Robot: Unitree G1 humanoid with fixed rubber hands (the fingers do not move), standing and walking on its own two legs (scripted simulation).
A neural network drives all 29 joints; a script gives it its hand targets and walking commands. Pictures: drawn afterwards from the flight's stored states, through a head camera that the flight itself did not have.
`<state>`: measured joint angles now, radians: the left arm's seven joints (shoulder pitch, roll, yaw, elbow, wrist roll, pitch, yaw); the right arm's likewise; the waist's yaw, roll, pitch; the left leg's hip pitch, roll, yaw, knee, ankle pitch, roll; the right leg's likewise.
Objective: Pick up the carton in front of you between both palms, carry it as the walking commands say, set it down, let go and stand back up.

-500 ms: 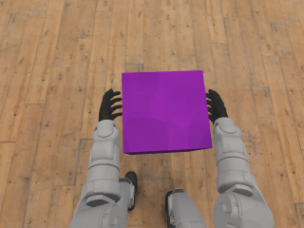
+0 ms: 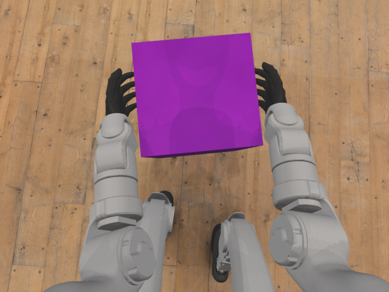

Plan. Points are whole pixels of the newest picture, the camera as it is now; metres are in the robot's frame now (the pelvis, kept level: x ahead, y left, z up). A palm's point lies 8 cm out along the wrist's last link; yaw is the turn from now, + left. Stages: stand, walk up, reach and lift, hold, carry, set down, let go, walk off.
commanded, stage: set down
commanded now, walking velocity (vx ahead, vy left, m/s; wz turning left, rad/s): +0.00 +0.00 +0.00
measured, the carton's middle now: (195, 109) +0.48 +0.06 -0.16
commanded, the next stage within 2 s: none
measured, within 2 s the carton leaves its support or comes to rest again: rests again in 1.76 s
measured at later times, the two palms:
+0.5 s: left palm (132, 118) +0.45 +0.22 -0.23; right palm (248, 103) +0.53 -0.07 -0.23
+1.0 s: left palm (136, 116) +0.49 +0.24 -0.34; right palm (232, 103) +0.57 -0.05 -0.37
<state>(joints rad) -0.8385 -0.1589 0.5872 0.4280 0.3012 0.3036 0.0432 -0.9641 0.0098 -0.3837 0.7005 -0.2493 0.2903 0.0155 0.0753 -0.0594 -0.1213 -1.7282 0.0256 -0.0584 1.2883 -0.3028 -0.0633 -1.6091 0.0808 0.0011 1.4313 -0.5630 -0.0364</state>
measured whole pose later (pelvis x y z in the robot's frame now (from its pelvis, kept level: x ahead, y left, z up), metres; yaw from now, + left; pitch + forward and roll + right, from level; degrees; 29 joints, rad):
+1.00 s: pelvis -0.03 +0.01 -0.18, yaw +0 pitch +46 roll +5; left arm -1.45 0.02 0.67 0.74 0.13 0.29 0.13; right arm -1.70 -0.39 0.05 1.16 -0.06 0.29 -0.02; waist 0.22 -0.01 0.29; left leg -2.29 -0.01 -0.05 1.90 -0.42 -0.10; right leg -2.19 0.13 0.05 2.11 -0.71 -0.01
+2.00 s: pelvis -0.03 +0.01 -0.21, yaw +0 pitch +40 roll +7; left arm -1.51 0.18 0.73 1.01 0.12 0.19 0.03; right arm -1.74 -0.34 -0.03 1.19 -0.17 0.23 0.08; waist 0.19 0.04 0.42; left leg -2.27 0.00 -0.03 2.01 -0.44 -0.11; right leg -2.18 0.15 0.06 2.23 -0.74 -0.01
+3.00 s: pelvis -0.03 +0.02 -0.09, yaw -1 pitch +47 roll +3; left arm -1.31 0.07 0.49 0.61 -0.05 0.32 0.21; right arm -1.75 -0.58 0.07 1.13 0.00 0.33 0.11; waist 0.24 -0.03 0.18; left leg -2.08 -0.01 -0.02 1.59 -0.34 -0.05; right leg -1.99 0.05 0.04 1.77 -0.60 -0.01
